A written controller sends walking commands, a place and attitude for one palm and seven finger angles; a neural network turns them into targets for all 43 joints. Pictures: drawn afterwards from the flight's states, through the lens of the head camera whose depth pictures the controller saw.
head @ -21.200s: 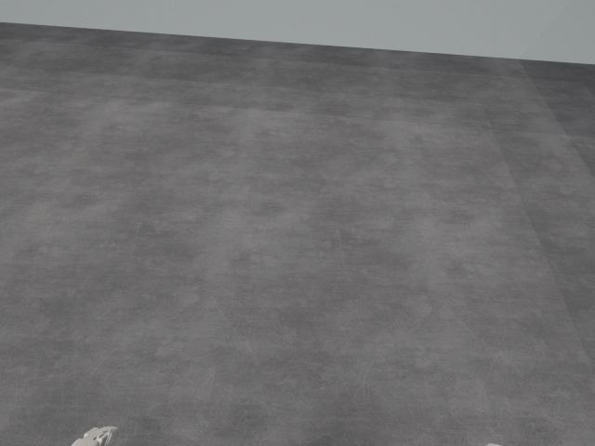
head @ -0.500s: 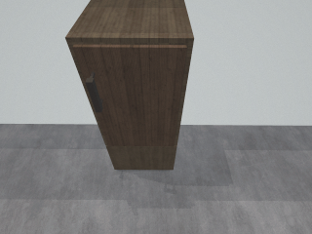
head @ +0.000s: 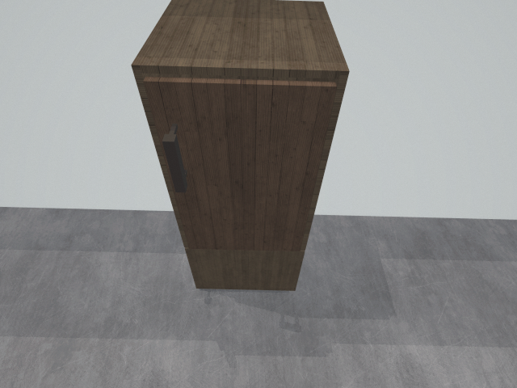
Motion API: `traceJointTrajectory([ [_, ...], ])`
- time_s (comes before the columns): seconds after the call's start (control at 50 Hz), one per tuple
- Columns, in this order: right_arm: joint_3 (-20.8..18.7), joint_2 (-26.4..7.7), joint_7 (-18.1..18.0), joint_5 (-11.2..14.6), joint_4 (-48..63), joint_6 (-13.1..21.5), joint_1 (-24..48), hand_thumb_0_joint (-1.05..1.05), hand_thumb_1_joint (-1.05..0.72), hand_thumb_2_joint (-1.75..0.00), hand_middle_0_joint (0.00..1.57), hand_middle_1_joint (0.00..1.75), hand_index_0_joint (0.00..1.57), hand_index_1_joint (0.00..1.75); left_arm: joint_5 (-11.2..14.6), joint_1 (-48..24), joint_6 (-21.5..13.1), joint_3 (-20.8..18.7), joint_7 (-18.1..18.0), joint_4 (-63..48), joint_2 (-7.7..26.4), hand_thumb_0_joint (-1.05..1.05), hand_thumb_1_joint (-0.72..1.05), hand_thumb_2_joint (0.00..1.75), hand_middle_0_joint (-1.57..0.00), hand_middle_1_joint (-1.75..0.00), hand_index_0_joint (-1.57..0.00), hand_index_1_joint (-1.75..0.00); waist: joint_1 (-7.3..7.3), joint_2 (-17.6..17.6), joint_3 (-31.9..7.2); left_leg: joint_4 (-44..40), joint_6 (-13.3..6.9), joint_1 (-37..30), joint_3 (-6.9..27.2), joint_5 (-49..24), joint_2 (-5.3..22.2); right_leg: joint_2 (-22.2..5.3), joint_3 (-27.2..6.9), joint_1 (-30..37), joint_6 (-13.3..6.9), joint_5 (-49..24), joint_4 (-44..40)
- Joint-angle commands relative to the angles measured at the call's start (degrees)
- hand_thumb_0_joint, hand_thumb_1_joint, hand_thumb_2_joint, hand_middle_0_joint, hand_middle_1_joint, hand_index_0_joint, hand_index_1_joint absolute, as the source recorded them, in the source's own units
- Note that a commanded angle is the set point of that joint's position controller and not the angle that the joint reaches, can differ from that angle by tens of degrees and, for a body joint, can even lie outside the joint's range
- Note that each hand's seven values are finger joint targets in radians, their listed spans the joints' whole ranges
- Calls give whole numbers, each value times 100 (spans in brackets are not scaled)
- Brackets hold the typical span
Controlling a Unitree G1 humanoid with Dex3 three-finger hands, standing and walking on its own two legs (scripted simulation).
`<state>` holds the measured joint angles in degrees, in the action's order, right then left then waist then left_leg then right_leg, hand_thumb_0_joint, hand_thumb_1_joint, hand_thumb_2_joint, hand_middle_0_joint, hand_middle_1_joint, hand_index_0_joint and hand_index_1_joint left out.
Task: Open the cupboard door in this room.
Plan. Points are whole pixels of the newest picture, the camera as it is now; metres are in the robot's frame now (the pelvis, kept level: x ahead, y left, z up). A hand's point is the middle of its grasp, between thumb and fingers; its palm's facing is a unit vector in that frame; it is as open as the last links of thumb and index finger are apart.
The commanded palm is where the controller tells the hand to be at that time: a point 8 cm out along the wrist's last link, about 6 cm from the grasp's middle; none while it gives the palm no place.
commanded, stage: look again from close up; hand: left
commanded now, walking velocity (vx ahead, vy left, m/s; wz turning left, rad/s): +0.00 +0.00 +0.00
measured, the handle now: (177, 158) +0.57 +0.22 +0.00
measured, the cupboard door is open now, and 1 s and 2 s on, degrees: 0 0 0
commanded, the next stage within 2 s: raise the hand with hooked fingers in 0.24 s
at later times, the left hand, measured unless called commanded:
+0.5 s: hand (131, 368) +0.16 +0.20 -0.05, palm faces +0.27 -0.95 -0.15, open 7.5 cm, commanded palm +0.11 +0.26 -0.06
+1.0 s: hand (127, 359) +0.17 +0.21 -0.04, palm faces +0.03 -1.00 -0.05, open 10.0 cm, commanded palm +0.14 +0.27 -0.03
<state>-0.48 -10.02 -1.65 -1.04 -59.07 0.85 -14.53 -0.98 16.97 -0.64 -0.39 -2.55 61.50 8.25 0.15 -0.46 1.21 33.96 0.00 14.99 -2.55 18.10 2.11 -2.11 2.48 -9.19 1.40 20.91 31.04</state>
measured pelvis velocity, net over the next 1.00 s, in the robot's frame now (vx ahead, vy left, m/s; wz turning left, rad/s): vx -0.06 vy -0.03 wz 0.02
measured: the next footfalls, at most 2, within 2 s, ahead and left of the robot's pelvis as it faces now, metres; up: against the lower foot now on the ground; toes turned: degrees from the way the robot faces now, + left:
none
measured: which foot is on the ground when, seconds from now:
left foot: down 0.00-1.00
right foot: down 0.00-1.00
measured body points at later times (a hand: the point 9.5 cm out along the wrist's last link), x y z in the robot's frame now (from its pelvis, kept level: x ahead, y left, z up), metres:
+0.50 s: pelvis -0.02 +0.00 -0.01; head +0.00 +0.00 +0.44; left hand +0.14 +0.25 -0.04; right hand +0.08 -0.24 -0.13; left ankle +0.00 +0.12 -0.73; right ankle -0.05 -0.13 -0.73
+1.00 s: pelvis -0.06 -0.03 -0.09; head +0.00 -0.02 +0.35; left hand +0.16 +0.26 -0.03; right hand +0.13 -0.25 -0.17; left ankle +0.00 +0.12 -0.73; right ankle -0.05 -0.13 -0.73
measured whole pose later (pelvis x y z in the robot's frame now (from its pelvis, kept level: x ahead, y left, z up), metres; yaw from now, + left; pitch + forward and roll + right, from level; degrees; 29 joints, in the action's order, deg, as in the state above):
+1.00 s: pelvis -0.06 -0.03 -0.09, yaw +1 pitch +13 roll -3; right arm 0.9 -11.9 -4.8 1.5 -34.0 14.2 -11.8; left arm 19.6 13.6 -20.6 -18.3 24.6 7.9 17.4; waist 1.4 -1.4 -6.8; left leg 69.0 2.7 55.8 4.2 26.9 4.9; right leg 0.0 7.1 -48.5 -2.0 32.6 67.7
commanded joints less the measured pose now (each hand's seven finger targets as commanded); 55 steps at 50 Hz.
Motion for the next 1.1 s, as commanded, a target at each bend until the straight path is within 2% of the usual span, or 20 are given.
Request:
traceJointTrajectory([
  [0.0, -58, -603, 5, 0, 219, 78, -301, 0, -90, -90, 20, 30, 20, 30, -14, 332, -15, -71, 12, -262, 639, 0, 90, 90, -20, -30, -20, -30, 0, -227, 241, -916, -289, -49, 538, -1476, 489, -204, -185, -337, -271, -812, -407],
  [0.3, -33, -723, 22, 24, 22, 90, -133, 0, -90, -90, 20, 30, 20, 30, -6, 158, -12, -61, 53, -235, 902, 0, 90, 90, -20, -30, -20, -30, 23, 44, 34, -1013, -249, -352, 378, -1563, 419, -356, -292, -232, -218, -1264, -566],
  [0.32, -78, -886, 43, 86, 362, 87, 163, 0, -90, -90, 20, 30, 20, 30, -45, 461, -94, -27, -178, -136, 892, 0, 90, 90, -20, -30, -20, -30, 107, 382, 369, 110, -66, -59, 297, -2590, 508, -603, -711, -493, -158, -3010, -766],
  [0.34, -320, -1565, -155, 315, 2044, 934, -105, 0, -90, -90, 20, 30, 20, 30, 910, -3864, -1310, -1466, -221, -8914, 2682, 0, 88, 89, -20, -32, -20, -32, -489, -552, -2575, -572, -117, -1499, 296, -3178, -44, -38, 83, -200, -367, -3206, -77],
  [0.36, -146, -1065, -370, 264, 1855, 1472, 336, 0, -90, -90, 20, 30, 20, 30, 465, -745, -1047, -1087, -356, -7341, 2055, 0, 85, 88, -20, -33, -20, -33, 98, -1494, -2541, -744, -154, -2311, 401, -3937, 273, 161, 148, -604, -371, -1824, 408],
  [0.38, -222, -790, -349, 387, 1772, 1623, 487, 0, -90, -90, 20, 30, 20, 30, 799, 670, -335, -315, -467, -6522, 516, 0, 83, 87, -21, -34, -21, -34, -143, -1196, -1601, -888, 89, -1391, 370, -3379, 134, 215, 409, -1204, -250, -643, 565],
  [0.4, -275, -804, -324, 392, 1684, 1642, 204, 0, -90, -90, 20, 30, 20, 30, 885, 379, -337, -330, -346, -6293, 210, 0, 81, 86, -21, -36, -21, -36, -251, -674, -781, -670, 21, -779, 364, -2784, 84, 178, 365, -1427, -207, -664, 374],
  [0.42, -379, -996, -301, 306, 1945, 1679, 356, 0, -90, -90, 20, 30, 20, 30, 921, -133, -624, -771, -242, -6363, 685, 0, 78, 85, -21, -37, -21, -37, -321, -445, -205, -363, 10, -103, 414, -1781, -63, 188, 427, -1707, -210, -695, 170],
  [0.44, -446, -1090, -299, 203, 2026, 1660, 305, 0, -90, -90, 20, 30, 20, 30, 936, 145, -985, -1229, -70, -5948, 943, 0, 76, 84, -21, -39, -21, -39, -277, 136, -351, -64, -5, 397, 355, -1192, -149, 211, 499, -1900, -209, -714, 171],
  [0.5, -549, -998, -125, 112, 2495, 1665, 515, 0, -90, -90, 20, 30, 20, 30, 1208, 1424, -2254, -1461, 930, -4600, 462, 0, 69, 81, -22, -43, -22, -43, 218, 1133, -713, 963, 75, 1684, 227, -863, -214, 319, 571, -2662, -252, -525, 1290],
  [0.52, -570, -1028, -56, 94, 2664, 1695, 649, 0, -90, -90, 20, 30, 20, 30, 1349, 1278, -2742, -1382, 1344, -4554, 399, 0, 67, 80, -22, -45, -22, -45, 258, 1124, -793, 1335, 75, 2112, 195, -614, -240, 311, 463, -3016, -265, -381, 1652],
  [0.56, -613, -1067, 58, 126, 2994, 1794, 776, 0, -90, -90, 20, 30, 20, 30, 1638, 1046, -3592, -1662, 2204, -4697, 759, 0, 62, 78, -22, -48, -22, -48, 350, 570, -1300, 1967, 76, 2663, 130, -326, -299, 232, 158, -3272, -321, -183, 2143],
  [0.58, -638, -1116, 101, 189, 3166, 1796, 708, 0, -90, -90, 20, 30, 20, 30, 1790, 1010, -3697, -1985, 2572, -4521, 1092, 0, 60, 77, -22, -50, -22, -50, 420, 290, -1449, 2200, 64, 2836, 111, -309, -316, 180, -83, -3223, -365, -142, 2266],
  [0.62, -626, -1197, 45, 283, 3653, 1760, 841, 0, -90, -90, 20, 30, 20, 30, 2103, 585, -3417, -2174, 2944, -5138, 1395, 0, 55, 75, -22, -53, -22, -53, 416, 214, -1987, 2424, -23, 3020, -26, 70, -358, 130, -391, -3179, -278, 493, 2179],
  [0.68, -525, -1155, -131, 333, 3960, 1722, 700, 0, -90, -90, 20, 30, 20, 30, 2409, -374, -2992, -2277, 2908, -6299, 1700, 0, 48, 72, -23, -57, -23, -57, 207, 80, -2040, 2708, -107, 3263, 63, 584, -291, 137, -811, -3361, -186, 1598, 1881],
  [0.76, -429, -1097, -314, 275, 3683, 1729, 354, 0, -90, -90, 20, 30, 20, 30, 2139, -1126, -3028, -2080, 2487, -7368, 1780, 0, 39, 68, -24, -63, -24, -63, -122, -424, -1975, 2853, -187, 3006, 225, 320, -101, 267, -696, -3662, -228, 1048, 2015],
  [0.78, -381, -1112, -351, 243, 3596, 1724, 318, 0, -90, -90, 20, 30, 20, 30, 2105, -1360, -3027, -1984, 2439, -7435, 1766, 0, 36, 67, -24, -64, -24, -64, -245, -284, -1909, 2921, -203, 3095, 283, 324, -86, 316, -626, -3767, -224, 990, 2098],
  [0.84, -356, -1130, -416, 267, 3361, 1755, 294, 0, -90, -90, 20, 30, 20, 30, 2040, -1095, -2837, -1959, 2511, -7042, 1766, 0, 29, 64, -24, -69, -24, -69, -248, -450, -1937, 2902, -191, 3021, 348, 125, -61, 321, -527, -3743, -220, 554, 2148],
  [0.98, -274, -1085, -405, 305, 3394, 1616, 450, 0, -90, -90, 20, 30, 20, 30, 2338, -539, -1995, -2611, 2762, -6150, 2134, 0, 13, 57, -25, -80, -25, -80, 137, -257, -2166, 2553, -152, 2976, 361, -254, -106, 257, -513, -2985, -176, 208, 1927],
  [1.08, -283, -1100, -321, 268, 3382, 1599, 349, 0, -90, -90, 20, 30, 20, 30, 2389, -623, -2213, -2644, 2597, -6082, 2025, 0, 1, 52, -26, -87, -26, -87, 106, 8, -2085, 2387, -139, 2891, 361, -267, -127, 276, -362, -3069, -152, 195, 1935],
])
